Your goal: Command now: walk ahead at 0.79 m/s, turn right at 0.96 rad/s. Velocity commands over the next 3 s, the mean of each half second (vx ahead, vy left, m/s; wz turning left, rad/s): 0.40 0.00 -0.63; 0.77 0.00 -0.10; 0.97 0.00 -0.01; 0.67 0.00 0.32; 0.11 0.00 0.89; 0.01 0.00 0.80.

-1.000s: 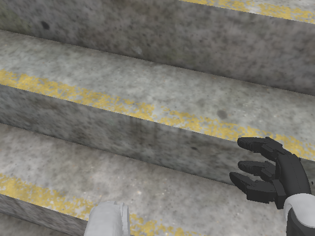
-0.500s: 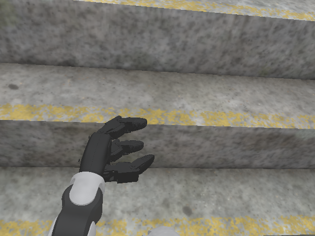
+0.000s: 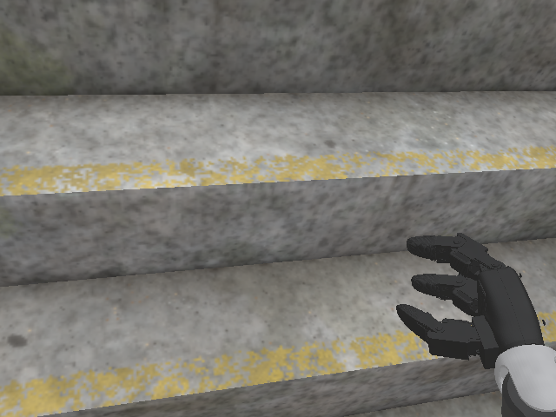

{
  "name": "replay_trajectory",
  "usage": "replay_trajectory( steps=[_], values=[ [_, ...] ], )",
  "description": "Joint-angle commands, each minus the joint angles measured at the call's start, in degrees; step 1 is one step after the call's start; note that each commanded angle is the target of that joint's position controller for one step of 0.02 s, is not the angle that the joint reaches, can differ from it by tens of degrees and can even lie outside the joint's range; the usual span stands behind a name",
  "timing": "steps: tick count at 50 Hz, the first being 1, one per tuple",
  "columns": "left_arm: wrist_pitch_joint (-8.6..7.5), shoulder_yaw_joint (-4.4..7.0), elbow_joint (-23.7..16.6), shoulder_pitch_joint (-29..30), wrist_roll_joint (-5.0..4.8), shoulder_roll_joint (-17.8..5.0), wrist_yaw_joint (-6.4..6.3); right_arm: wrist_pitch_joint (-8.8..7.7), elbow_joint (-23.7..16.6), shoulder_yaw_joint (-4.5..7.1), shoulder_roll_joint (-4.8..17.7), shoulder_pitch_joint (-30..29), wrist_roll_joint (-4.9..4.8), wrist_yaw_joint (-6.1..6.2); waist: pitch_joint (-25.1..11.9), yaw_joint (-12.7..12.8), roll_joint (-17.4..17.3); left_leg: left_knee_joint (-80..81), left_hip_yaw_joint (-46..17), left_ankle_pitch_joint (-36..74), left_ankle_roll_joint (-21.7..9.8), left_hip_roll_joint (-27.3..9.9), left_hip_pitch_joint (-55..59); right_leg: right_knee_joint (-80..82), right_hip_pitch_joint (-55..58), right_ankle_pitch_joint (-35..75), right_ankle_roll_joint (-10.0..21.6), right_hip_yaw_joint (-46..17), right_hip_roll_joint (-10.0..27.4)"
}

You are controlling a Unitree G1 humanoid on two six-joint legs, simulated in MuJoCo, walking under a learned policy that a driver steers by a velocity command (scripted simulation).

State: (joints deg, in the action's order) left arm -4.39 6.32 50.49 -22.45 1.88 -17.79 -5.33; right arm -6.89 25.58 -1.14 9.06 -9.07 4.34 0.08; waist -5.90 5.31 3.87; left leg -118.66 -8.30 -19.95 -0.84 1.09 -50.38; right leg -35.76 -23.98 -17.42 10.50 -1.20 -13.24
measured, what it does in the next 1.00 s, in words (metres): climbs: left foot, then right foot 0.21 m higher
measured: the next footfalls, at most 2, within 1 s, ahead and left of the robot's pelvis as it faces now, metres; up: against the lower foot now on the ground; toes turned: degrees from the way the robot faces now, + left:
left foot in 0.18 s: +0.00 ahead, +0.19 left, +0.00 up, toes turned -10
right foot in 0.64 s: +0.24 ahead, +0.01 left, +0.21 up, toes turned -10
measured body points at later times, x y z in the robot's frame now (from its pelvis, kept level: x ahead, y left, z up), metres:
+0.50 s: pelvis +0.12 +0.10 +0.03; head +0.13 +0.17 +0.48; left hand +0.38 +0.26 -0.07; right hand -0.03 -0.16 -0.06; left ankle -0.04 +0.19 -0.71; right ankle +0.25 -0.07 -0.37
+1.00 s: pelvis +0.28 +0.10 +0.26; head +0.32 +0.12 +0.71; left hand +0.18 +0.37 +0.13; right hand +0.63 -0.06 +0.30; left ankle +0.23 +0.19 -0.39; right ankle +0.21 +0.01 -0.48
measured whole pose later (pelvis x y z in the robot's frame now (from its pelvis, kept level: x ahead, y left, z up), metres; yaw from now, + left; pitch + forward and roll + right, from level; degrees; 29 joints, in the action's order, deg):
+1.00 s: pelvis +0.28 +0.10 +0.26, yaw -10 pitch +6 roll -1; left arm -6.3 4.3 59.3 -33.3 1.3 -13.6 -4.5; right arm -3.9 28.1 -3.0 8.6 -16.5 2.0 -0.6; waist -1.7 9.0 2.1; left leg -67.5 3.5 -28.2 -5.9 1.7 -31.3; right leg -20.7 -11.4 -7.6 5.7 -4.4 -4.3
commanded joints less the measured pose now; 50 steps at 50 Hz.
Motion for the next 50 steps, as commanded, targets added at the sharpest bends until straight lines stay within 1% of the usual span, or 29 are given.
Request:
replay_trajectory(
  steps=[1,4,5,6,7,8,9,10,11,13,15,17,19,23,25,28,29,30,31,32,33,34,36,37,39,40,46,49,50],
  values=[
    [-2.36,-0.52,-5.05,-1.05,0.39,-0.79,-0.7,0.32,-6.26,-3.43,-3.34,-2.82,0.19,-0.96,2.71,-2.23,-9.1,8.75,2.2,-8.51,-1.5,-1.39,-14.62,11.75,11.06,28.54,9.27,-27.17,15.3],
    [-2.0,0.74,-7.52,4.46,1.25,-3.91,-0.98,-0.01,-6.89,-4.26,-2.12,-3.65,0.27,-0.79,-3.85,-5.03,-2.93,27.26,6.17,0.26,-2.44,-2.21,4.41,15.33,4.23,41.15,6.02,-20.86,13.2],
    [0.24,-3.98,-6.68,-1.86,2.9,-3.31,6.5,4.92,-12.55,-4.4,7.04,-1.0,1.11,-0.93,-20.05,-9.09,7.23,57.04,-8.42,-17.3,-6.11,3.02,23.43,7.62,-11.1,66.21,0.89,-17.32,9.83],
    [0.45,-4.03,-6.07,-5.15,3.41,-1.0,9.37,7.96,-5.01,-1.95,10.28,11.81,0.4,-0.86,-21.22,-10.59,-2.08,81.05,-12.48,-1.84,-8.44,1.8,47.42,0.59,-13.68,83.94,-2.89,-23.28,8.17],
    [2.03,-4.72,-10.76,9.19,2.83,-0.61,9.22,9.89,7.81,-1.72,7.05,37.19,2.85,-2.88,-12.33,-15.9,-14.18,112.42,-8.45,30.63,-5.56,-1.3,65.31,-6.63,-16.88,51.97,-7.64,-15.98,-2.52],
    [5.09,-6.06,-12.43,12.76,1.82,2.66,8.67,13.09,16.05,-3.39,0.03,40.58,0.74,-7.1,7.9,-14.34,-11.07,139.47,-2.76,55.5,-3.78,-7.61,58.45,-19.54,-13.97,0.06,-5.97,-9.08,-4.71],
    [8.48,-6.7,-9.48,-12.67,0.44,7.22,8.14,13.99,17.08,-4.11,-2.7,30.84,3.01,-9.54,12.04,2.15,-7.46,125.17,3.3,66.86,-4.1,-8.68,59.07,-38.59,-22.8,-14.38,-5.78,-11.21,-0.97],
    [7.91,-4.78,-7.97,-31.88,0.89,3.92,9.23,11.85,14.18,-1.37,5.49,26.06,0.69,-8.14,-6.52,12.47,-15.49,85.62,-5.01,127.88,-18.34,-26.81,76.64,-51.69,-34.41,-18.63,-9.89,-13.01,0.86],
    [6.17,-3.89,-6.68,-31.07,-0.13,-1.9,9.67,9.67,13.68,0.59,5.66,23.14,2.17,-8.14,-19.0,6.25,-18.07,84.04,-3.75,126.4,-21.69,-35.36,82.1,-69.03,-42.41,-20.3,-13.24,-13.0,0.19],
    [3.71,-6.44,-13.54,-3.87,-3.89,1.77,9.82,6.4,16.27,3.15,7.94,21.74,6.03,-8.08,-16.37,-1.72,-8.09,84.91,2.87,89.01,-15.63,-26.68,68.35,-85.88,-53.93,-9.82,-10.06,-9.92,3.41],
    [2.31,-6.03,-17.13,10.5,-7.41,2.6,8.21,5.38,19.68,4.51,10.92,31.31,3.39,-6.45,-4.28,-3.09,-6.69,90.52,1.9,91.85,-6.39,-19.98,65.6,-87.69,-62.7,-10.67,-6.65,-6.82,0.68],
    [2.79,-6.4,-15.8,13.33,-8.23,3.92,8.66,5.75,20.6,4.2,8.61,30.35,2.09,-5.85,-2.47,-1.62,-6.36,94.84,4.63,80.35,-6.51,-16.86,58.56,-87.69,-62.84,-7.1,-5.63,-4.44,2.85],
    [2.87,-8.18,-14.05,13.69,-7.12,6.63,8.94,5.3,25.76,2.53,6.03,38.46,0.94,-4.78,-0.12,-1.54,-13.34,97.55,2.75,73.87,-9.2,-17.71,61.99,-89.89,-72.36,-4.73,-5.4,-4.49,4.69],
    [8.64,-12.11,-18.58,28.11,-3.41,11.0,9.8,7.36,34.64,0.55,6.52,48.82,5.09,-8.71,5.4,-1.57,-14.52,106.98,3.75,52.41,-12.84,-17.23,55.37,-76.58,-84.76,11.94,0.68,0.95,8.26],
    [14.45,-11.85,-21.09,28.69,0.15,10.7,12.53,6.64,34.88,2.1,11.7,36.19,2.18,-11.71,5.62,7.03,-17.99,120.19,4.82,69.93,-18.27,-20.92,34.24,-82.11,-63.73,6.45,3.2,14.44,12.46],
    [16.89,-9.27,-24.58,30.48,-3.17,2.36,12.62,2.76,37.25,2.69,18.78,37.56,1.03,-11.63,-3.75,8.99,-11.73,109.94,9.16,142.77,-12.74,-22.12,29.35,-63.77,-33.9,4.77,2.43,20.92,6.42],
    [17.6,-9.0,-25.62,31.63,-3.46,2.12,12.23,3.05,39.21,3.16,20.94,43.75,1.06,-11.38,-6.73,7.78,-18.27,105.86,9.54,155.28,-11.91,-21.67,37.45,-54.76,-30.69,-2.67,1.51,21.88,2.48],
    [11.42,-7.24,-12.72,13.25,0.12,2.13,7.77,-1.0,31.77,4.32,17.1,37.99,-11.5,0.97,-8.88,5.68,-18.6,97.26,18.09,143.35,0.07,-12.56,46.08,-46.46,-9.89,-16.58,-0.28,21.72,0.02],
    [9.24,-6.72,-11.46,9.29,-1.37,0.65,5.9,-2.91,32.17,3.97,19.3,41.8,-13.35,4.81,-11.62,7.63,-21.98,85.24,12.66,139.2,0.13,-15.77,44.98,-36.57,-0.7,-21.05,-0.58,13.99,-0.71],
    [7.43,-5.85,-8.28,3.64,-1.23,-1.07,5.27,-3.53,30.38,4.85,20.72,37.96,-12.88,5.79,-13.1,10.27,-20.15,70.66,7.35,120.21,-2.71,-17.3,42.59,-24.39,9.1,-18.94,-0.42,5.86,0.91],
    [6.34,-5.54,-4.6,6.06,-0.46,-0.84,5.6,-2.82,27.17,4.41,16.58,33.14,-8.32,5.06,-7.09,6.81,-10.99,55.61,6.66,63.74,-3.94,-8.45,32.06,-10.16,9.85,-14.67,1.49,-6.12,4.99],
    [6.28,-3.26,-5.06,8.91,2.79,-4.91,4.05,-2.05,22.66,4.11,9.89,30.67,-3.65,3.33,-5.08,4.69,7.61,11.5,3.56,22.05,0.82,2.86,7.93,2.9,14.47,4.56,9.78,-35.86,20.47],
    [4.2,-3.44,-2.83,9.11,4.49,-0.63,2.18,-1.73,5.33,1.97,-0.2,10.74,-3.34,1.79,-1.36,1.77,3.73,-29.89,-6.19,10.38,-5.48,7.97,-12.88,13.62,9.23,-4.89,13.37,-42.39,24.61],
    [2.47,-4.69,2.64,-2.32,1.75,6.21,1.33,-2.68,6.29,0.51,-2.62,7.34,-0.09,0.68,1.31,3.48,-6.45,-16.96,-4.8,10.58,-6.98,7.18,-13.76,9.45,20.32,7.91,8.62,-35.47,17.24],
    [0.16,-2.58,3.94,0.31,1.22,0.95,-0.43,-1.83,8.88,2.75,4.83,13.31,-1.36,-0.92,4.61,0.99,-12.07,0.09,-4.86,1.63,-2.67,6.85,-17.77,2.74,34.74,34.6,9.77,-29.93,18.72],
    [-0.79,-2.37,5.27,-2.65,1.58,0.83,-1.21,-0.58,7.95,3.09,5.79,12.46,-3.11,-1.07,3.85,1.5,-6.28,-0.53,-2.86,-8.12,-1.11,6.87,-18.09,1.96,38.72,41.44,8.58,-25.71,19.06],
    [-3.69,-3.55,4.04,-2.8,0.32,5.53,-0.98,3.24,0.15,-2.37,-4.09,-2.76,-1.49,-2.6,-0.49,-4.28,-4.09,32.86,11.23,-10.15,-4.04,1.54,10.4,17.29,14.62,48.13,0.87,-11.28,17.61],
    [-4.36,-0.43,0.45,-0.33,-0.66,-5.69,1.51,4.26,4.16,-1.81,2.06,7.91,-3.05,0.62,-2.83,-6.78,9.61,69.57,5.1,-10.16,-5.6,-0.29,42.69,18.02,2.32,78.69,3.85,-11.36,19.37],
    [-4.15,0.23,-0.43,2.49,-1.17,-5.61,2.91,3.97,5.45,0.18,7.01,13.58,-2.19,1.6,-4.89,-12.94,3.83,81.74,-1.6,-6.02,-7.55,-3.42,48.11,5.49,7.34,80.03,1.53,-11.88,17.66]
  ],
)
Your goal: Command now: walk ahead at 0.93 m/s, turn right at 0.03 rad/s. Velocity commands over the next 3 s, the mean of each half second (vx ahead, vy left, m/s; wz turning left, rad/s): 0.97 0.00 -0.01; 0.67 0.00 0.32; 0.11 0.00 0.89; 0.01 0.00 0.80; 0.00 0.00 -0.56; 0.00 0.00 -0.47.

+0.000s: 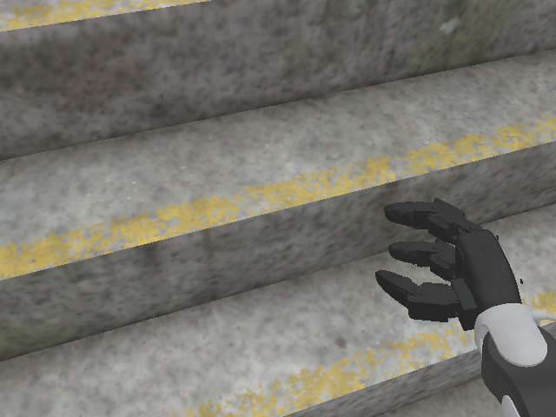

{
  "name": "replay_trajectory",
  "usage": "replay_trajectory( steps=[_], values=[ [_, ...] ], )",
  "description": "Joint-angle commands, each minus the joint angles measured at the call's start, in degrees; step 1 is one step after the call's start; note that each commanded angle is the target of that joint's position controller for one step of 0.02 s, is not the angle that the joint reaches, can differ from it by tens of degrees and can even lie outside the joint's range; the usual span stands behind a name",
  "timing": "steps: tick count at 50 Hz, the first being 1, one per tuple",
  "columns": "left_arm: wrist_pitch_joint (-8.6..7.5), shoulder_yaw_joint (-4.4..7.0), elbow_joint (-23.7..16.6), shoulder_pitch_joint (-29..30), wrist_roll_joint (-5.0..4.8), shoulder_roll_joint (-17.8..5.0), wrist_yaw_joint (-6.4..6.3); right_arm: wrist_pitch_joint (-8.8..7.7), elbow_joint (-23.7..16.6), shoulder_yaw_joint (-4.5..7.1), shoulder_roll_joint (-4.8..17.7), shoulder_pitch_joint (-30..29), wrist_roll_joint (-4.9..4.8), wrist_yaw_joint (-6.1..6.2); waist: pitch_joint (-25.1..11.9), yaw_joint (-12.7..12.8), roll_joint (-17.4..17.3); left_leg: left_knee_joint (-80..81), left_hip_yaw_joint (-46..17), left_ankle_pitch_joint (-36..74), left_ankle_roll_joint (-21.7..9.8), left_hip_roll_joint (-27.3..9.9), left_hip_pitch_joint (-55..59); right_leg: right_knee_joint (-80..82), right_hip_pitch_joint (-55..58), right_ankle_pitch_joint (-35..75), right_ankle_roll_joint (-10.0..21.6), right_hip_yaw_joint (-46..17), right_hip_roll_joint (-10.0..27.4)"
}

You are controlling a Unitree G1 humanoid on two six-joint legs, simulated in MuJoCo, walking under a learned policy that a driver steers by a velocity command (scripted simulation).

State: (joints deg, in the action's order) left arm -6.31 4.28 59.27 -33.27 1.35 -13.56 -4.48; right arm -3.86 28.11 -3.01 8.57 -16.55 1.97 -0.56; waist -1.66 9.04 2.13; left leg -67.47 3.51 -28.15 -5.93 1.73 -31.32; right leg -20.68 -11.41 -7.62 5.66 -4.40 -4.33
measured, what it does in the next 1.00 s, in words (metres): climbs: left foot, then right foot 0.21 m higher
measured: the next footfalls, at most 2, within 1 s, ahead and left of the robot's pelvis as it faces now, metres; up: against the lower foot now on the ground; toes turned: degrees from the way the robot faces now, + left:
left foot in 0.06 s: -0.07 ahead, +0.07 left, +0.00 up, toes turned +7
right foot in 0.32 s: +0.14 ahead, -0.08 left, +0.21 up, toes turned +5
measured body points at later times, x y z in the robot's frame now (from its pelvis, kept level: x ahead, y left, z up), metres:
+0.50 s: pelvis +0.16 +0.02 +0.13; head +0.21 +0.09 +0.57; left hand +0.38 +0.24 +0.01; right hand +0.28 -0.26 +0.07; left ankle +0.10 +0.16 -0.35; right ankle +0.09 -0.08 -0.54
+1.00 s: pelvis +0.34 +0.04 +0.32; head +0.37 +0.07 +0.77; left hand +0.52 +0.27 +0.22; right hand +0.34 -0.23 +0.19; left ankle +0.25 +0.17 -0.18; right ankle +0.48 -0.05 -0.33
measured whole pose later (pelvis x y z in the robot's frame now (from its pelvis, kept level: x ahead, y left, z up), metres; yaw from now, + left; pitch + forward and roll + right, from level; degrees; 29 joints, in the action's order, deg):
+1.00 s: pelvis +0.34 +0.04 +0.32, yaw +7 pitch +7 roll -5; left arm 2.1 -0.6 42.4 -1.2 0.2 -8.9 -0.2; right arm -0.5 55.2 4.5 13.8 25.6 4.4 -5.2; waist -4.8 0.4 -2.6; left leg -104.2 -15.2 1.4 -2.4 9.2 -44.4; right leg -56.5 -47.8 -16.7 5.0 6.7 -3.5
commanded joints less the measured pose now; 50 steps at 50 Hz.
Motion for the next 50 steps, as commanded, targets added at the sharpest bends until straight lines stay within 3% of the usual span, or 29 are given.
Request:
replay_trajectory(
  steps=[1,2,4,7,13,16,18,19,20,22,24,26,28,29,31,32,35,39,40,41,42,43,44,45,46,47,48,49,50],
  values=[
    [-0.69,2.88,-11.56,19.14,0.09,-10.34,2.39,0.28,7.92,4.11,9.96,33.61,-1.37,2.35,-11.41,-23.24,0.12,55.03,-7.83,26.54,-0.62,-5.96,38.57,-25.05,-3.84,60.93,3.45,-8.28,3.63],
    [1.28,3.85,-12.52,18.14,1.01,-8.29,2.57,0.4,12.79,4.86,11.12,33.09,-0.65,3.19,-3.15,-18.54,-7.07,74.5,-8.53,43.61,-2.4,-11.23,40.58,-52.25,-15.64,4.72,-0.1,-3.77,-6.61],
    [1.06,1.21,-20.34,12.3,-1.83,4.9,3.81,0.01,20.23,5.47,12.59,26.53,2.07,1.68,2.49,0.03,-14.83,37.44,-1.69,110.69,2.35,-17.18,53.63,-95.69,-57.04,-27.28,-0.68,-6.43,-13.3],
    [1.78,0.57,-24.11,19.39,-1.55,0.2,2.9,-0.23,18.26,5.38,5.07,23.65,1.82,0.96,-6.34,-3.02,-5.6,45.25,3.78,67.41,2.6,-13.49,49.0,-92.52,-60.35,-25.9,-0.28,1.42,-7.56],
    [2.71,-1.5,-30.3,40.15,0.59,1.44,3.25,-4.07,27.74,5.84,6.6,46.12,-2.14,1.71,5.68,-10.64,-8.58,56.42,0.33,109.77,2.26,-14.12,50.36,-90.48,-72.72,-33.04,2.78,11.7,-8.9],
    [3.21,-4.62,-33.02,34.1,1.45,2.22,3.67,-4.79,26.43,6.64,11.08,40.83,-2.1,4.13,-10.55,-1.68,-9.63,47.88,2.11,142.12,5.75,-15.65,44.73,-54.45,-37.25,-25.8,5.22,14.83,-3.56],
    [4.21,-2.49,-30.42,25.06,1.84,-5.64,4.92,-4.96,18.62,8.06,18.48,29.3,-2.61,4.06,-23.32,4.38,-2.49,32.86,-1.04,153.27,5.31,-11.21,25.52,-35.66,1.1,-18.5,2.14,17.78,-5.17],
    [4.49,-1.22,-25.37,9.29,0.58,-7.24,4.71,-5.44,14.35,9.02,22.4,21.03,-4.03,4.03,-30.24,13.15,3.59,10.14,0.06,134.59,9.44,-7.55,9.25,-25.6,25.08,0.21,5.79,10.59,-2.06],
    [5.53,0.92,-20.89,5.4,-2.37,-9.94,2.91,-6.57,11.4,9.66,23.7,15.83,-4.49,2.63,-33.28,15.65,18.53,-31.49,-1.82,47.15,11.43,3.82,-17.02,-14.03,43.13,23.05,13.58,-5.57,7.03],
    [2.92,2.73,-19.88,13.77,1.35,-13.32,-0.35,-6.6,-0.83,5.38,7.03,13.67,-3.16,4.82,-21.35,2.63,14.18,-76.13,-25.16,-25.36,6.76,6.15,-50.63,-22.35,37.66,37.66,14.59,-27.04,22.6],
    [0.02,0.02,-18.66,24.59,4.69,-5.82,-0.76,-3.95,-6.87,2.05,-1.46,13.13,-0.43,4.01,-1.09,-10.6,-10.29,-55.22,-30.57,-28.39,-2.27,-2.46,-44.98,-13.22,3.96,20.23,0.47,-18.23,23.84],
    [-0.86,0.13,-27.86,64.27,3.63,-10.71,-0.33,0.63,7.81,6.29,11.99,58.1,-0.6,4.1,3.11,-40.49,-24.5,-16.15,2.83,-7.9,3.65,10.2,18.0,-2.92,-44.76,22.54,-0.32,11.46,8.32],
    [-2.39,0.5,-26.76,66.29,-1.71,-12.53,1.16,2.8,13.71,8.04,12.9,70.39,-0.03,5.35,-1.07,-45.47,-23.21,6.11,-4.15,11.89,0.58,8.35,33.92,-37.02,-44.82,50.87,-2.73,18.79,-0.4],
    [-2.89,0.23,-28.39,69.85,-0.86,-10.33,3.05,1.4,17.31,8.04,11.84,80.0,-0.74,5.11,1.53,-50.17,-23.19,39.96,-16.54,22.84,-8.41,-0.95,40.34,-76.21,-50.35,22.76,-3.33,14.3,-5.61],
    [-1.81,-5.28,-29.8,54.66,4.15,12.7,3.2,-0.98,25.23,4.79,0.15,60.44,-1.22,2.14,5.49,-23.77,-4.3,37.44,-11.27,35.8,-3.75,-5.91,30.58,-117.21,-54.51,-22.89,4.18,-2.51,-12.29],
    [-0.36,-5.71,-32.26,34.75,2.55,10.04,5.37,-1.57,17.82,6.89,9.53,44.31,0.04,3.25,-6.73,-5.54,-7.01,29.01,-29.79,37.5,0.54,-7.96,40.19,-103.08,-61.08,-6.27,3.66,-14.74,-5.91],
    [0.01,-4.56,-30.79,44.48,3.16,1.27,4.34,-4.24,20.59,5.37,3.44,43.38,-1.65,1.53,-0.26,-12.5,-0.84,51.21,-19.27,47.17,0.77,-4.92,27.99,-93.55,-57.01,-12.34,-1.68,7.47,-4.02],
    [-0.13,-8.99,-42.28,61.59,3.07,9.21,4.02,-5.31,29.68,5.91,3.99,62.0,-2.11,3.89,5.79,-18.6,-3.32,57.95,-17.31,75.45,-2.11,-6.56,32.67,-86.61,-68.14,-27.72,-1.57,14.56,0.93],
    [5.18,-11.06,-55.54,75.44,-1.69,5.85,6.57,0.72,37.96,1.09,0.33,69.76,6.36,-0.34,-13.85,-8.72,2.64,43.55,-24.27,77.88,-1.57,-4.55,30.11,-68.29,-70.43,-33.3,5.24,7.74,-2.3],
    [8.82,-12.17,-52.68,71.75,-0.13,6.61,7.86,3.07,34.68,3.46,7.59,58.39,7.64,-5.32,-15.36,-4.85,1.71,56.71,-24.22,106.23,-6.95,-9.66,6.45,-52.39,-45.76,-33.83,6.51,8.43,-2.01],
    [12.43,-11.43,-44.47,57.76,-0.14,8.4,8.79,2.53,34.37,4.46,11.37,55.81,7.54,-7.25,-20.28,0.59,-7.06,63.14,-28.71,123.99,-12.59,-14.59,-2.49,-55.89,-22.44,-12.56,1.8,10.92,-3.84],
    [14.15,-8.25,-34.52,30.92,-4.49,4.1,6.88,-0.17,30.86,6.7,16.71,42.68,4.87,-9.87,-20.64,12.95,-7.49,53.81,-26.51,146.21,-8.6,-19.17,-4.66,-51.65,-3.39,-2.01,0.18,0.16,-3.08],
    [14.64,-5.17,-25.2,11.44,-5.45,-3.7,5.06,-1.87,26.01,9.29,21.39,34.33,1.6,-9.89,-33.2,18.17,5.56,40.3,-24.73,142.52,-3.29,-17.18,-3.1,-33.1,15.71,4.05,-0.82,-0.16,-1.89],
    [13.88,-3.4,-19.74,3.29,-4.34,-5.34,4.69,-1.96,21.39,8.8,17.52,33.6,1.82,-9.57,-44.39,16.29,20.33,14.27,-24.68,97.66,2.86,-9.91,-11.34,-27.88,34.36,16.24,6.39,-11.63,6.6],
    [13.87,-2.88,-25.12,12.41,-0.2,-5.28,7.07,-0.67,24.59,9.23,14.97,47.43,2.44,-9.38,-45.08,10.1,33.59,-35.81,-27.16,23.72,9.57,4.49,-12.56,-6.7,14.29,-1.45,24.73,-55.97,28.76],
    [12.16,-1.15,-25.47,21.89,2.25,-9.98,6.23,1.15,26.65,10.81,18.5,45.64,0.83,-9.56,-18.98,6.38,10.47,-58.98,-29.16,33.84,7.12,7.54,-25.12,1.14,-7.36,-34.77,21.37,-66.19,24.84],
    [9.75,-2.21,-22.43,33.42,0.1,-6.06,8.67,2.82,28.25,9.28,12.21,46.09,-1.17,-8.81,-4.04,-3.2,1.26,-65.15,-27.86,32.22,4.89,5.17,-33.48,1.19,-19.02,-46.69,18.68,-53.66,24.09],
    [5.11,-1.63,-16.39,38.97,-2.21,1.9,1.99,1.82,14.33,7.65,1.57,38.66,3.41,-0.87,-7.42,-17.94,-3.21,-58.57,-15.43,21.25,3.31,2.27,-20.04,-2.75,-23.19,-41.05,10.26,-32.79,21.57],
    [2.39,-3.77,-13.19,40.71,-1.58,7.32,-0.1,2.99,14.41,6.47,0.51,42.61,3.48,1.21,-4.68,-22.89,-7.4,-51.38,-16.24,17.9,2.92,-0.36,-17.41,-4.09,-29.04,-33.64,5.49,-20.71,18.6]
  ],
)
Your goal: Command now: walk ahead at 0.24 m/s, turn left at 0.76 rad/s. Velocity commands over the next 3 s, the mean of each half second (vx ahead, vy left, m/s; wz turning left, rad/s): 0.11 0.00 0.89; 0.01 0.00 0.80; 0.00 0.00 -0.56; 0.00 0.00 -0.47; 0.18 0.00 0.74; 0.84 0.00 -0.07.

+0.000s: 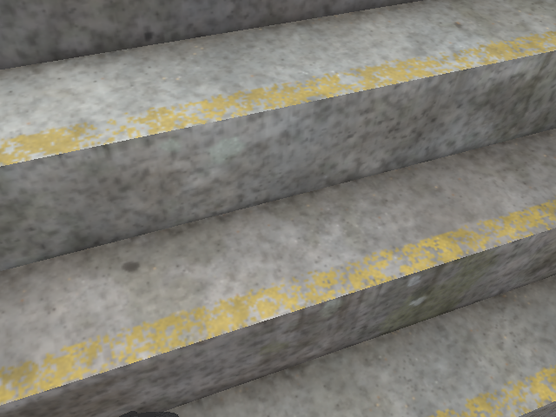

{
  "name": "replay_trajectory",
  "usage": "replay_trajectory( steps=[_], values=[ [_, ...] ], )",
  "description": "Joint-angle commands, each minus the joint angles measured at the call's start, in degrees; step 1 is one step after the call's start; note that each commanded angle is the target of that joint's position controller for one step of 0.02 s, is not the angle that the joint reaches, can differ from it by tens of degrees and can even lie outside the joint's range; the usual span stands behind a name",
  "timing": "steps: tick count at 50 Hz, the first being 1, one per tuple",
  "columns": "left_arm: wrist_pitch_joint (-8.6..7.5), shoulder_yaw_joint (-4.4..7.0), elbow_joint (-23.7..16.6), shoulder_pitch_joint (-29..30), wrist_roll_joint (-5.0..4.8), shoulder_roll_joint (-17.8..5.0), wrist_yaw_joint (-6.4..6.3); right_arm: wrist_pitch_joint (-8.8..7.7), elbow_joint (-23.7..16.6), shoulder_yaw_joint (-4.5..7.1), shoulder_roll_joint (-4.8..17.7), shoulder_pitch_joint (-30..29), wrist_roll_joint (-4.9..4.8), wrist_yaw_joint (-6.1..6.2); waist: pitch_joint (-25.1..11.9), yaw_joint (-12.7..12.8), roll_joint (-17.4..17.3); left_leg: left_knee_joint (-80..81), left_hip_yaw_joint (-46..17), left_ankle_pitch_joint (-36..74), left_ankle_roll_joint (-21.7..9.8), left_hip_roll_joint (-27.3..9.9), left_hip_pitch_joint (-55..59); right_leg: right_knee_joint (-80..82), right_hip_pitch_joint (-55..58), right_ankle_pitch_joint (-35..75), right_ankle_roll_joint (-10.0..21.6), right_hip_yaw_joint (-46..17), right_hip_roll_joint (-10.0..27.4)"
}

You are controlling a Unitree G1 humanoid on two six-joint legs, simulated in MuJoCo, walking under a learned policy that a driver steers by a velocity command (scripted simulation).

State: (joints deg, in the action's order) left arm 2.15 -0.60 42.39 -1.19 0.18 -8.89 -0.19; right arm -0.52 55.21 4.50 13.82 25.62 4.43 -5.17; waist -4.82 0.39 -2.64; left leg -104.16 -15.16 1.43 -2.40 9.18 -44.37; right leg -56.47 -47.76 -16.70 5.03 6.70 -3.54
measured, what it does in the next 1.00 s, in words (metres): climbs, turning left: left foot, then right foot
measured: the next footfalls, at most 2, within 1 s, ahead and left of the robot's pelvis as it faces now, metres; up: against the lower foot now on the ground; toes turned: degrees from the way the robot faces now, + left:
left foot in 0.22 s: +0.07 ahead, +0.17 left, +0.00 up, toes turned +9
right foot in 0.60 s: +0.16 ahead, -0.08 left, +0.00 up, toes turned +35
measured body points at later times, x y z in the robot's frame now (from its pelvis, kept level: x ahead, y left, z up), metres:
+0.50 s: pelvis +0.07 +0.02 +0.08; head +0.06 +0.04 +0.53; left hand +0.20 +0.32 +0.01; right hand +0.28 -0.15 -0.02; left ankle +0.03 +0.16 -0.65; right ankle +0.12 -0.09 -0.49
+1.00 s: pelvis +0.09 -0.01 +0.09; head +0.11 -0.03 +0.54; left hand -0.02 +0.20 -0.03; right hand +0.39 +0.04 +0.00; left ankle +0.00 +0.15 -0.55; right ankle +0.12 -0.11 -0.65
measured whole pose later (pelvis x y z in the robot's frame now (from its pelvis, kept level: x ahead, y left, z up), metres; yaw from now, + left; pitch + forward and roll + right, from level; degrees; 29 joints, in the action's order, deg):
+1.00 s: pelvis +0.09 -0.01 +0.09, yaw +50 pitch +6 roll +0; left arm -3.0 -0.9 46.7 -16.0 1.3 -7.4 3.6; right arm 1.3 40.0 0.3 11.1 3.0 1.5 -2.0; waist -7.9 4.9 -2.9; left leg -70.0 -5.0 -16.0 1.7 -2.0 -46.3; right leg -26.0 -12.6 -18.7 1.8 14.1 3.9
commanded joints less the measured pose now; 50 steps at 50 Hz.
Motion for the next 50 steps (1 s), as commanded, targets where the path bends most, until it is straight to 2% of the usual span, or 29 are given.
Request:
replay_trajectory(
  steps=[1,2,3,4,5,6,8,10,11,12,13,15,17,19,22,26,29,30,31,32,33,34,36,38,42,45,48,49,50],
  values=[
    [-8.65,-3.46,-0.87,19.81,-0.3,13.45,2.97,1.48,-5.46,-3.44,-5.69,5.89,-1.39,2.74,-1.58,-9.39,-8.64,-3.39,2.59,-16.25,-0.54,-11.04,-6.86,37.31,2.51,-12.25,8.23,-17.61,17.97],
    [-10.08,-1.51,-2.95,22.38,-0.84,9.27,3.63,1.99,-7.29,-3.7,-5.15,4.64,-0.57,2.17,0.4,-10.88,-1.13,-2.63,3.65,-24.97,0.78,-11.66,-3.05,39.42,-0.25,-7.89,8.77,-15.12,17.44],
    [-10.18,1.44,-3.95,22.58,-1.43,-0.66,3.33,1.62,-8.29,-3.51,-3.05,2.98,-0.41,0.57,-1.61,-11.66,-0.33,11.5,9.48,-25.88,1.7,-11.29,9.35,41.75,-4.1,-2.22,6.59,-5.93,13.05],
    [-10.38,4.59,-4.45,20.08,-1.11,-9.89,2.39,0.32,-8.18,-2.31,0.74,1.39,-1.82,-0.96,-2.76,-10.76,0.43,19.36,12.14,-23.74,1.78,-11.21,20.7,42.78,-6.33,0.25,3.02,-0.67,10.71],
    [-10.37,5.85,-4.51,18.9,0.36,-14.05,1.09,-0.81,-6.71,-1.52,3.22,2.48,-2.54,-2.39,-3.48,-10.37,2.11,21.25,14.55,-19.67,2.84,-10.5,29.0,43.01,-6.37,2.32,1.43,2.19,10.35],
    [-10.39,5.92,-5.37,20.11,2.39,-14.07,0.89,-1.63,-6.4,-1.32,4.59,1.49,-2.56,-2.27,-3.29,-9.57,2.29,20.97,13.26,-15.72,4.08,-10.53,32.19,41.11,-4.75,4.85,2.37,2.21,12.41],
    [-9.78,5.93,-6.04,17.99,2.79,-14.91,1.44,-1.36,-9.14,-1.43,6.18,-3.61,-2.17,-2.22,-1.05,-7.45,2.96,44.29,8.47,-18.9,3.43,-13.73,27.64,36.79,12.36,10.85,4.77,0.1,18.2],
    [-8.35,5.34,-5.38,14.07,1.08,-14.2,2.29,-1.44,-9.3,-1.51,5.84,-4.14,-3.38,-2.27,3.31,-4.25,4.71,71.2,12.97,-11.36,2.3,-10.31,28.73,28.41,23.01,13.65,6.4,-0.77,19.7],
    [-7.25,4.67,-2.13,5.86,0.11,-11.34,2.59,-2.01,-8.39,-0.8,6.19,-4.12,-2.01,-1.38,4.02,-0.37,3.01,82.23,13.97,-7.86,0.15,-6.62,28.71,20.92,26.68,8.38,4.21,1.36,18.04],
    [-6.64,4.26,-2.14,-3.48,-0.46,-7.84,3.2,-2.44,-9.51,1.15,14.51,-3.08,-1.06,1.5,1.24,4.81,-10.44,77.91,-6.63,27.69,-13.14,-15.76,35.85,4.38,14.77,-1.63,-2.81,5.59,12.04],
    [-7.65,4.07,-3.04,-8.48,0.67,-9.79,1.88,-2.62,-14.33,3.79,23.25,-5.34,-2.34,2.52,-7.27,3.09,-18.6,80.0,-24.98,28.79,-26.29,-25.61,46.47,-11.06,0.19,-17.99,-9.72,-2.44,1.51],
    [-7.97,2.06,-3.83,4.18,0.44,-6.78,2.2,-3.83,-12.35,2.51,15.55,-7.52,0.11,1.79,-1.08,-4.46,-11.74,79.9,-25.05,-7.65,-16.83,-20.94,36.36,-48.77,-12.85,-12.75,-7.95,-15.31,-0.7],
    [-7.65,1.05,-6.0,7.29,1.02,-8.79,2.57,-1.08,-13.41,-0.49,9.27,-11.49,-1.1,1.15,-0.09,-3.78,4.63,79.92,-19.16,-18.24,-13.82,-17.75,30.45,-50.87,-18.95,-2.15,-4.5,-13.73,0.12],
    [-8.49,0.28,-10.3,7.93,1.26,-9.07,1.32,-0.56,-17.76,-1.24,8.78,-17.12,-2.21,2.56,-2.99,-1.51,1.68,80.42,-17.9,-10.48,-15.15,-17.37,25.77,-47.56,-13.96,-6.04,-4.85,-12.76,1.06],
    [-8.58,0.51,-10.47,3.89,0.68,-11.25,-0.49,-2.46,-22.45,-1.79,8.06,-19.11,-1.57,4.62,-8.49,-1.3,-0.86,78.83,-17.86,-0.14,-14.03,-17.62,27.01,-43.39,-8.06,-9.1,-9.21,-14.25,1.84],
    [-7.36,-0.05,-10.49,-2.47,2.03,-7.49,1.5,-3.64,-26.38,-0.72,9.45,-24.34,-2.75,7.21,-8.57,2.83,-0.69,79.11,-14.4,9.21,-8.13,-12.37,17.41,-10.38,15.76,-3.52,-10.04,-10.32,3.05],
    [-6.52,0.63,-6.89,-8.17,0.42,-6.08,3.0,-1.26,-25.77,1.07,8.65,-22.11,-4.14,6.16,-5.39,2.78,0.18,76.59,-17.25,2.07,-7.49,-7.93,27.59,30.79,26.93,14.42,-9.5,-8.25,0.23],
    [-6.3,0.86,-4.7,-7.53,1.63,-5.15,3.0,-0.42,-24.28,1.39,7.94,-19.01,-5.97,5.24,-3.86,1.71,-1.27,73.81,-16.42,0.37,-6.82,-5.7,33.52,42.66,29.07,18.01,-9.0,-8.44,2.55],
    [-7.26,2.76,-3.44,-7.71,2.58,-11.21,3.13,-0.04,-23.41,1.06,5.23,-9.2,-6.21,4.4,-11.23,-4.84,5.09,61.38,-9.75,-10.32,-2.33,-0.71,28.97,31.81,42.77,51.3,-1.02,-14.44,12.68],
    [-6.65,5.37,-4.58,-6.06,2.45,-18.33,3.06,-0.33,-24.24,0.17,0.84,-0.6,-3.43,3.77,-16.23,-10.05,18.3,48.5,-3.11,-37.46,3.21,2.86,5.3,21.44,60.13,87.32,15.95,-28.3,28.01],
    [-6.29,7.8,-5.78,-11.23,4.67,-20.6,2.31,-0.76,-23.02,1.13,6.68,-3.51,-4.47,3.84,-12.93,-0.7,16.57,23.79,-2.62,-44.31,7.48,4.06,-6.23,22.87,59.34,85.59,22.85,-38.07,35.41],
    [-6.36,6.92,-3.74,-12.98,4.36,-18.49,2.94,-0.44,-22.72,1.21,7.15,-7.01,-5.65,4.06,-9.91,-0.59,10.91,-1.41,-1.1,-37.08,7.95,1.63,-10.99,25.31,52.52,69.48,20.88,-35.78,35.15],
    [-2.94,1.0,-6.91,0.33,5.42,-3.57,5.23,-1.38,-24.01,1.87,8.56,-18.49,-7.25,5.72,-1.62,-1.54,3.68,-9.3,0.85,-22.44,4.24,1.46,-14.35,29.66,36.4,42.27,13.58,-17.57,24.65],
    [-1.98,0.89,-5.66,-0.87,1.7,-3.58,3.4,-3.18,-26.6,-0.42,4.15,-26.36,-4.82,5.96,-2.48,-0.89,3.38,-0.41,4.98,-24.45,3.6,-2.47,-12.7,33.42,36.73,30.14,11.62,-10.42,20.66],
    [-4.8,2.29,-4.47,-8.45,3.89,-7.96,1.14,-2.72,-22.21,-1.44,3.19,-25.26,-4.43,4.17,-0.8,3.38,8.76,2.27,6.13,-17.91,5.15,-5.19,-18.3,38.92,41.2,12.81,11.94,-8.18,21.62],
    [-5.06,1.17,-1.01,-13.9,4.42,-5.7,3.16,-1.34,-20.62,-2.12,2.75,-27.01,-4.26,4.44,0.85,4.76,9.91,10.86,4.09,-12.72,2.88,-6.03,-19.56,41.17,41.17,11.14,12.33,-9.8,21.29],
    [-6.11,-1.07,-0.17,-5.43,1.59,-1.64,7.12,1.45,-17.88,-3.12,0.81,-22.14,-2.73,3.7,0.09,-2.14,5.79,35.56,7.72,-13.81,4.09,-11.55,-7.49,39.72,34.91,10.93,7.22,-5.07,17.3],
    [-6.66,0.04,-1.06,0.21,-0.43,-5.31,7.22,2.85,-17.98,-3.57,1.04,-21.65,-0.79,1.53,-1.39,-5.03,7.99,43.05,19.97,-22.19,5.84,-12.77,5.88,40.09,26.78,9.76,4.92,-0.95,13.53],
    [-7.14,3.71,1.04,-14.11,-2.12,-8.55,-0.88,2.18,-20.27,-4.22,-1.76,-23.53,-3.2,2.93,7.99,2.61,4.08,56.88,27.29,-23.61,4.1,-9.55,9.72,41.65,32.0,18.79,6.21,-1.93,14.44]
  ],
)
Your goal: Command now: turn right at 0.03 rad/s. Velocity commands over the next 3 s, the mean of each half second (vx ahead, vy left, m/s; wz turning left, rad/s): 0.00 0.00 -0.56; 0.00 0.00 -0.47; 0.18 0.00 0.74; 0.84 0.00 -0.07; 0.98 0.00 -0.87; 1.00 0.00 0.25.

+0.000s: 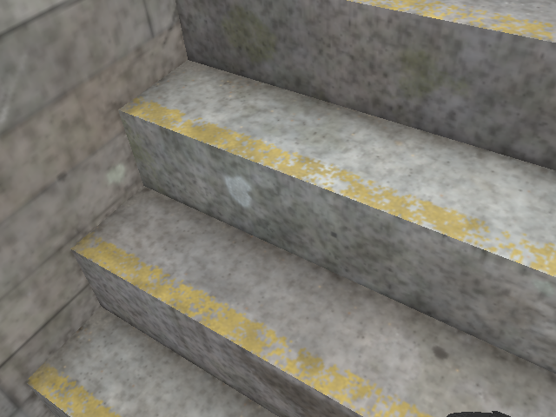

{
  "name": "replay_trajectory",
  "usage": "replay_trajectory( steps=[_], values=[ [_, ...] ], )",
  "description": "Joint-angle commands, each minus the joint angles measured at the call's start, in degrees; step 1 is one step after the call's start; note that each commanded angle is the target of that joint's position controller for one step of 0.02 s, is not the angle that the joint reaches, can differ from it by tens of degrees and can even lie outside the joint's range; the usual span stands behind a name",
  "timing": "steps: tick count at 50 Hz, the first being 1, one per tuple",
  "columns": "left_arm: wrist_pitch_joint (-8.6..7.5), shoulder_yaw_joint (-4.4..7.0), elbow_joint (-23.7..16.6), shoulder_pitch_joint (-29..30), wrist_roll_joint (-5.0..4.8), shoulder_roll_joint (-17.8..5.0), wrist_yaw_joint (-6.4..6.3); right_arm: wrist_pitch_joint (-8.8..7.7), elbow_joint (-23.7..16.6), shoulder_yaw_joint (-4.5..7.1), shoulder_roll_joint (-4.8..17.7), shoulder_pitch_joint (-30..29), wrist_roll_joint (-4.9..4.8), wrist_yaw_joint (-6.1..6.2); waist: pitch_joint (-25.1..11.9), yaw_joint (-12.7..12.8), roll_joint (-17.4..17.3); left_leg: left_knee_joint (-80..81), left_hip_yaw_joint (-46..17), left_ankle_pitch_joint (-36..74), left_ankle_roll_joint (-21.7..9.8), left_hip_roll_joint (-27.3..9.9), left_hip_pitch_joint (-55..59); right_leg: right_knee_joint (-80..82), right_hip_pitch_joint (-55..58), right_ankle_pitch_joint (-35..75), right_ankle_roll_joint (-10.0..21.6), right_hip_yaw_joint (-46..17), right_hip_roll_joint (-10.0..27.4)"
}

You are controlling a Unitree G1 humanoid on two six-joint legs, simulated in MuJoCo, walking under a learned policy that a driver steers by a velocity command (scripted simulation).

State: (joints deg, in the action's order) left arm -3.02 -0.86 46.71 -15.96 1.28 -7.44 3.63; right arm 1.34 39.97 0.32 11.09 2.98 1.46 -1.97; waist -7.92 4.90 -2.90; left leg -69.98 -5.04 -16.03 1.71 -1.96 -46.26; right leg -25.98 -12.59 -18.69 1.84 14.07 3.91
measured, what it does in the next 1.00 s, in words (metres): steps on the spot, turning right: left foot, then right foot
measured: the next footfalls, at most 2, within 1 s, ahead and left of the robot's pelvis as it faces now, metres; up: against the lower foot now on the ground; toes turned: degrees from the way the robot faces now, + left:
left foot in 0.10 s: +0.10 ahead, +0.15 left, +0.00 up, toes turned +0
right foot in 0.46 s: -0.02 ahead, -0.10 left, +0.00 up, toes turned -19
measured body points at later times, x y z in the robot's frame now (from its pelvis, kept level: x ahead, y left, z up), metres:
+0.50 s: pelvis +0.00 -0.01 -0.01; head -0.01 -0.03 +0.44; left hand +0.17 +0.21 -0.12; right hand +0.18 -0.32 -0.05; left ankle +0.06 +0.15 -0.73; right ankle -0.06 -0.09 -0.74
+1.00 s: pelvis +0.03 +0.02 +0.00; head +0.02 +0.00 +0.44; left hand +0.33 +0.04 -0.06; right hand +0.05 -0.26 -0.10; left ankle +0.10 +0.14 -0.66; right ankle -0.06 -0.09 -0.74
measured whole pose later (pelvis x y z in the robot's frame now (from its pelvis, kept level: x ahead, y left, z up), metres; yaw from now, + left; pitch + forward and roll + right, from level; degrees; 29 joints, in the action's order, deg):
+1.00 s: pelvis +0.03 +0.02 +0.00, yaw -33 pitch +6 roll +2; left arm -3.2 -3.6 34.0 -4.2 -1.3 -10.0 2.1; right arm -2.7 40.2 0.4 11.7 8.3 2.1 -7.6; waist -6.9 -3.1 -0.3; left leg -64.1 4.1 -11.6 7.5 -4.7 -36.5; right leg -32.8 -20.0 -18.3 -0.5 -12.4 -2.4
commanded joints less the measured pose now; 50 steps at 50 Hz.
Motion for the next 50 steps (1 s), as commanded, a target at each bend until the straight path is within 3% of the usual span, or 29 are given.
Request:
replay_trajectory(
  steps=[1,2,3,5,6,7,8,10,11,12,13,17,20,22,23,24,25,26,27,28,30,32,34,39,43,46,47,49,50],
  values=[
    [-2.39,3.79,-0.91,-3.16,-1.55,-10.69,-7.58,-0.42,-3.39,-0.22,-0.97,1.29,-1.13,0.99,10.61,-2.0,10.23,27.8,11.98,1.7,-1.8,-0.43,18.67,8.99,-2.63,39.49,9.13,-14.05,10.43],
    [-1.87,2.41,-0.21,6.04,2.77,-11.07,0.07,0.36,-4.49,-0.69,0.34,0.42,1.63,-1.22,1.18,-9.57,15.5,27.11,7.54,13.63,-1.76,-0.92,21.93,5.2,-3.04,30.11,8.57,-15.32,12.73],
    [-2.23,2.66,-4.01,13.53,2.47,-10.06,2.53,-0.08,-4.72,0.93,4.66,2.39,0.98,-0.02,1.2,-11.15,13.18,33.56,6.1,13.62,-2.61,-0.7,24.15,1.9,-3.56,27.26,9.93,-15.61,13.14],
    [-2.17,4.44,-3.14,7.05,1.47,-10.06,2.54,-0.98,-4.77,3.23,10.54,5.75,1.34,3.05,-2.14,-8.24,12.27,42.38,5.59,18.49,-7.44,0.27,29.44,-4.33,0.96,30.83,9.82,-17.14,12.54],
    [-2.06,3.72,-2.98,1.24,1.83,-5.63,1.45,-2.52,-4.32,4.47,14.05,8.48,1.48,4.62,-8.04,-5.51,2.6,40.27,0.36,42.79,-15.38,-6.38,41.97,-17.41,-6.12,23.65,4.87,-13.04,6.61],
    [-2.25,1.98,-3.4,-6.3,2.47,-2.2,0.32,-3.21,-4.88,5.47,16.37,9.13,-0.27,5.7,-14.89,-3.89,-9.1,44.91,-12.99,51.32,-28.1,-18.94,54.05,-29.5,-19.26,-4.42,-1.75,-10.55,0.78],
    [-2.02,3.53,-3.1,-3.44,2.05,-7.61,0.33,-3.28,-7.52,6.13,13.91,8.93,-0.14,6.11,-10.87,-9.34,-13.16,51.81,-22.3,34.48,-31.77,-25.96,50.4,-54.01,-30.01,-18.16,-5.9,-15.44,-3.46],
    [-1.39,5.11,0.12,-1.27,-0.36,-7.83,0.55,-3.43,-7.15,4.82,9.88,0.88,1.11,4.4,-3.09,-5.16,-7.22,54.97,-14.61,6.86,-24.35,-21.47,30.74,-90.26,-38.5,-7.82,-4.04,-22.59,-2.31],
    [-1.3,5.56,-0.19,-0.25,-1.16,-7.37,0.56,-2.62,-7.39,3.53,7.14,-4.21,0.48,3.35,-0.5,-3.51,-5.48,57.41,-8.56,3.14,-21.62,-19.43,25.38,-95.15,-40.2,-6.85,-2.15,-22.04,-3.85],
    [-1.24,5.36,-2.94,4.37,-0.71,-7.81,0.71,-2.68,-6.44,2.19,4.36,-4.4,0.26,2.92,-0.74,-3.16,1.82,55.95,-3.8,2.97,-18.88,-17.88,25.28,-88.82,-41.46,-3.75,-1.66,-22.43,-3.41],
    [-0.99,5.04,-3.52,5.01,-0.35,-7.24,1.12,-2.95,-6.47,1.66,3.99,-5.03,0.06,2.93,-2.84,-2.6,1.4,55.5,0.99,9.83,-17.39,-17.14,25.96,-85.97,-38.51,-3.65,-1.66,-21.74,-2.31],
    [0.2,5.09,-0.11,0.41,-0.02,-8.85,3.66,-5.34,-12.49,3.73,9.76,-15.23,0.15,3.73,-4.12,0.12,0.19,57.78,16.16,18.68,-11.64,-10.96,26.06,-48.98,-18.82,-3.45,-5.93,-14.49,0.36],
    [0.28,3.87,0.91,-4.29,-0.47,-7.56,4.63,-3.12,-10.86,6.44,15.49,-11.28,1.54,2.96,0.28,-0.78,-1.1,54.77,12.53,16.74,-14.37,-18.62,31.2,-25.56,-10.09,-2.22,-5.52,-15.37,0.19],
    [-0.66,3.86,1.76,-9.11,-0.83,-7.64,3.5,-1.41,-8.26,6.28,13.03,-11.32,1.33,0.85,1.04,-0.68,-0.09,48.31,11.27,14.11,-14.3,-22.37,35.81,-8.25,-7.1,8.38,-3.41,-14.49,-1.48],
    [-2.08,4.44,1.56,-8.7,-0.58,-8.76,2.11,-1.15,-5.75,5.79,10.34,-7.42,0.31,0.79,1.9,-2.69,1.53,40.76,12.79,5.34,-11.03,-19.73,38.24,2.07,-7.03,8.24,-1.04,-13.55,-3.57],
    [-3.32,5.24,2.45,-7.95,0.5,-11.73,0.07,-0.5,-4.54,4.38,3.86,-1.16,0.04,0.73,1.5,-7.53,9.41,28.79,17.26,-3.96,-6.28,-12.83,31.9,4.64,-3.27,31.05,5.46,-20.61,-2.58],
    [-3.76,7.12,1.13,-10.92,-0.27,-19.83,-1.31,-1.14,-9.47,3.14,1.58,-0.84,1.18,1.94,-1.97,-8.75,19.5,15.42,18.49,-16.16,1.37,-0.47,12.6,3.3,9.6,50.48,19.9,-43.14,7.75],
    [-4.57,8.66,-1.12,-10.59,1.27,-23.93,-1.18,-2.71,-11.2,2.98,3.5,-4.56,-0.47,3.48,-3.98,-3.11,20.78,-0.51,7.7,-21.6,4.88,4.35,0.85,5.25,15.23,34.12,23.43,-53.27,12.59],
    [-4.71,8.26,-0.56,-8.73,2.95,-19.45,0.16,-3.14,-10.76,2.71,3.36,-10.63,-1.35,3.75,-0.32,0.05,19.42,-19.75,0.45,-19.3,3.14,4.87,-5.25,4.54,10.22,25.87,19.29,-51.5,11.38],
    [-3.96,6.99,-1.45,-5.18,2.74,-16.35,1.54,-3.41,-10.56,3.32,4.84,-11.8,-1.63,4.25,2.29,-0.25,15.34,-34.78,-1.98,-15.47,0.86,4.26,-9.26,2.25,4.15,21.67,15.74,-48.02,9.52],
    [-0.97,4.29,-5.08,3.22,-0.27,-11.97,1.39,-3.9,-11.44,3.99,7.85,-9.12,-0.53,4.29,3.22,-4.28,1.99,-34.52,-1.07,-7.77,-1.98,4.49,-9.14,1.33,-3.46,26.85,16.67,-43.87,8.21],
    [0.41,3.55,-7.66,4.29,-0.34,-11.26,-0.19,-5.04,-14.36,3.18,5.9,-8.53,0.43,4.32,-0.82,-5.42,4.86,-33.66,-1.59,-8.17,-0.35,5.45,-7.6,0.34,-3.38,33.75,18.62,-44.67,7.39],
    [-0.22,3.42,-9.95,2.88,1.68,-11.98,-0.54,-5.78,-13.84,3.02,7.45,-5.66,-0.51,5.22,-2.98,-4.75,7.58,-35.81,-1.57,-8.38,2.68,5.5,-9.43,-1.16,0.3,39.11,18.44,-45.12,7.85],
    [-2.92,1.61,-10.83,-3.63,-0.07,-10.41,-1.6,-3.88,-14.11,1.66,7.92,-5.51,-0.44,5.45,-3.84,-1.11,8.93,-47.06,2.14,-14.65,3.92,4.27,-18.49,-3.63,6.53,46.06,15.6,-40.64,9.47],
    [-2.06,-1.1,-14.24,1.39,-1.15,-7.88,-2.45,-4.71,-11.37,-0.35,4.29,-4.13,-0.77,1.97,-3.27,-1.24,9.22,-49.79,1.73,-14.55,2.65,1.68,-17.99,-2.81,1.6,40.24,12.25,-38.09,8.16],
    [-1.42,-2.92,-21.03,18.94,-2.65,-7.25,-1.34,-5.65,-4.37,-0.3,3.19,5.92,0.62,-3.16,-2.42,-9.41,4.68,-24.9,5.34,4.27,5.88,-3.68,7.39,-2.69,-16.16,36.43,5.74,-28.41,2.9],
    [-1.67,-2.33,-21.12,21.52,-3.01,-7.75,-1.76,-5.46,-2.75,-0.64,0.83,7.71,1.53,-5.11,0.77,-11.84,2.1,-1.14,9.39,9.04,6.45,-4.62,18.82,-2.03,-22.61,33.55,2.58,-23.25,-0.54],
    [-0.05,1.07,-14.17,12.13,-2.73,-12.67,-1.81,-3.93,-0.62,-1.03,-3.37,5.06,0.56,-8.9,5.28,-8.68,8.94,26.23,14.95,8.75,6.47,-0.9,26.26,1.16,-15.85,29.8,6.81,-26.88,1.88],
    [0.63,3.22,-11.58,7.34,-2.79,-17.07,-1.38,-4.67,-1.1,-0.51,-0.48,5.25,0.64,-8.48,4.4,-6.71,10.93,33.98,14.18,11.24,5.61,0.75,25.1,0.68,-6.13,31.64,10.6,-31.29,5.81]
  ],
)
